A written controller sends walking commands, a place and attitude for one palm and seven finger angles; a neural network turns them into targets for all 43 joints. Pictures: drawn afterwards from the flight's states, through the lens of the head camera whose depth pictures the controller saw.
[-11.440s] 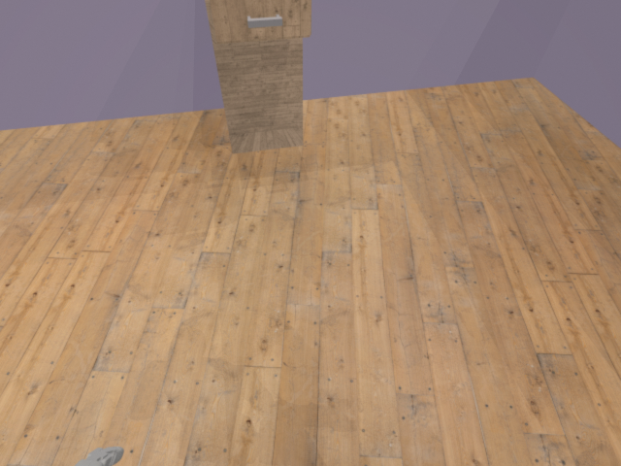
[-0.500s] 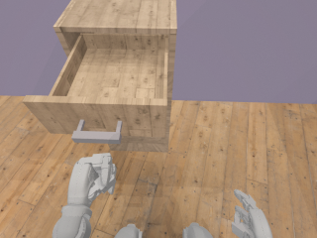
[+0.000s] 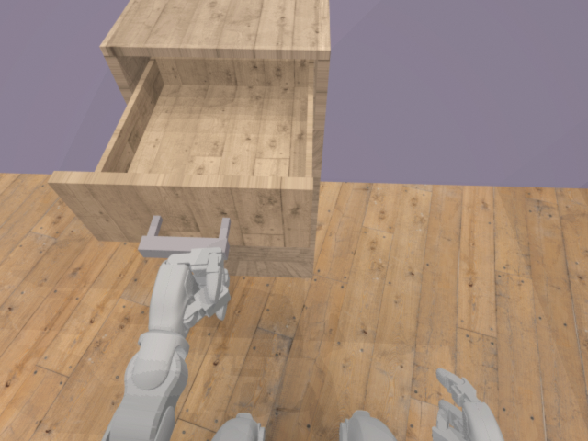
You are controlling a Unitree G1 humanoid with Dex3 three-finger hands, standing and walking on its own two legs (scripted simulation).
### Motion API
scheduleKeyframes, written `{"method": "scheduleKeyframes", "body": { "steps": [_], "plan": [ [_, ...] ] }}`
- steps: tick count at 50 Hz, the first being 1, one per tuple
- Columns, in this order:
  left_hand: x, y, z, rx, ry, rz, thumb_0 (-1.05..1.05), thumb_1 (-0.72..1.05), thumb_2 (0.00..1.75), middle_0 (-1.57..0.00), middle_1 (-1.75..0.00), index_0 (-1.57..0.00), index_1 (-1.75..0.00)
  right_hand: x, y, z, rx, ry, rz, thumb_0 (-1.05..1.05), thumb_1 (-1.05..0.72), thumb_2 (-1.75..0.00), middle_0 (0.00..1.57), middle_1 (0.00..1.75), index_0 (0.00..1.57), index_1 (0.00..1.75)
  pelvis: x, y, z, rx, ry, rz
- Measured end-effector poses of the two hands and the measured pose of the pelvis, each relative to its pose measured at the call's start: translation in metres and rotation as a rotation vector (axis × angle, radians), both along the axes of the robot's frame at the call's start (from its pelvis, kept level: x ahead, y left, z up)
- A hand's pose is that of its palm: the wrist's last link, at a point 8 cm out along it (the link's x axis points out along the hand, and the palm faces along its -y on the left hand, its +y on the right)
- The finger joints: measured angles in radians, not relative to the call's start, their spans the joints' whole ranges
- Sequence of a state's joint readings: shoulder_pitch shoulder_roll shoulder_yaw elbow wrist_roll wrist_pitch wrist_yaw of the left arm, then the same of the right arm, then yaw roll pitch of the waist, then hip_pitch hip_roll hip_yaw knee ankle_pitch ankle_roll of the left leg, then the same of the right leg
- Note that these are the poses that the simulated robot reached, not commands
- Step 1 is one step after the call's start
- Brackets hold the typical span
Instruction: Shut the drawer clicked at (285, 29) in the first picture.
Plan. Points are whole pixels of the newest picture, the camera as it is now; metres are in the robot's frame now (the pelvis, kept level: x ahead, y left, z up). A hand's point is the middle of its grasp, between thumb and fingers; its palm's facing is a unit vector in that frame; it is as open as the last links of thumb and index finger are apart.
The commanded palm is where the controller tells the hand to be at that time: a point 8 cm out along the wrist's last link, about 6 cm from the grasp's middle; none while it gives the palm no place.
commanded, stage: push the drawer shut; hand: left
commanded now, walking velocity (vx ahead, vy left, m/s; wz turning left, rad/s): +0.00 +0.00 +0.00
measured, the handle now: (188, 235) +0.37 +0.16 +0.06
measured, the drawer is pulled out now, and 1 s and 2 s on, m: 0.28 0.15 0.04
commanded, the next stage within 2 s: none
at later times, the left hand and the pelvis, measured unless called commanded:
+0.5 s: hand (230, 247) +0.36 +0.10 +0.05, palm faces -0.06 -1.00 -0.04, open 3.0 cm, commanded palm +0.36 +0.16 +0.06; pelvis -0.02 +0.00 +0.00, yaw +0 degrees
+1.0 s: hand (239, 206) +0.43 +0.09 +0.05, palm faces -0.04 -1.00 -0.04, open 3.1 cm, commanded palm +0.41 +0.15 +0.06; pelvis -0.02 +0.00 +0.00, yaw -2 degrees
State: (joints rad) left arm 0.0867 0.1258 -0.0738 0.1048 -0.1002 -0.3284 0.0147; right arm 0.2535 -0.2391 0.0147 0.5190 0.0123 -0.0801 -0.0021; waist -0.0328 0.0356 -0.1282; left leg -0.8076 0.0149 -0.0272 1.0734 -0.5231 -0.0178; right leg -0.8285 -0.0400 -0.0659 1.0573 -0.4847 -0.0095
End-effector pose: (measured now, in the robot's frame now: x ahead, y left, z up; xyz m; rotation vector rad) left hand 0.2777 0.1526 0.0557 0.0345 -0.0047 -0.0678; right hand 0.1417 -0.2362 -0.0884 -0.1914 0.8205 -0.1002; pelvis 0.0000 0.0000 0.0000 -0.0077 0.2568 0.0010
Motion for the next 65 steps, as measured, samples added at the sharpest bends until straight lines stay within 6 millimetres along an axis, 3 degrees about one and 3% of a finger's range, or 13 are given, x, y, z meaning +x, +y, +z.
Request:
{"method": "scheduleKeyframes", "body": {
  "steps": [17, 46, 65],
  "plan": [
    [0.042, 0.003, -0.001, 0.005, -0.008, -0.002, -0.02, 0.81, 0.95, -1.4, -1.6, -1.4, -1.6, -0.021, -0.001, -0.004, -0.005, 0.048, -0.029, 0.02, -0.9, -0.9, 0.2, 0.29, 0.2, 0.3, -0.014, 0.001, 0.001, -0.001, -0.006, -0.003],
    [0.123, -0.004, 0.001, 0.003, -0.009, 0.032, 0.0, 0.84, 0.94, -1.4, -1.6, -1.4, -1.6, -0.102, -0.014, -0.022, -0.014, 0.287, -0.132, 0.01, -0.9, -0.9, 0.2, 0.29, 0.2, 0.3, -0.016, 0.003, 0.001, 0.006, 0.048, -0.03],
    [0.16, -0.001, 0.002, -0.005, -0.005, 0.027, 0.01, 0.8, 0.93, -1.4, -1.6, -1.4, -1.6, -0.127, -0.018, -0.027, -0.03, 0.365, -0.155, 0.01, -0.9, -0.9, 0.2, 0.29, 0.2, 0.3, -0.018, 0.002, -0.005, 0.003, 0.083, -0.033]
  ]
}}
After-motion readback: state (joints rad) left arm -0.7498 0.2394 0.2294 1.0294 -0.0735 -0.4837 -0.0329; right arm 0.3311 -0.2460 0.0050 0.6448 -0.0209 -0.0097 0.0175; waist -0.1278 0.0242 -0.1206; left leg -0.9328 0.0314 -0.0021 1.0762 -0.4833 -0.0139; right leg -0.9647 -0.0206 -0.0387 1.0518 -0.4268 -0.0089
